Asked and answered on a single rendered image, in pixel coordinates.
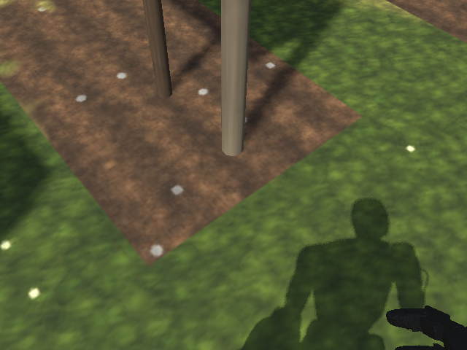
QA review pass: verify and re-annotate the right robot hand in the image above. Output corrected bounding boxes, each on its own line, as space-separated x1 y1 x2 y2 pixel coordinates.
386 306 467 350

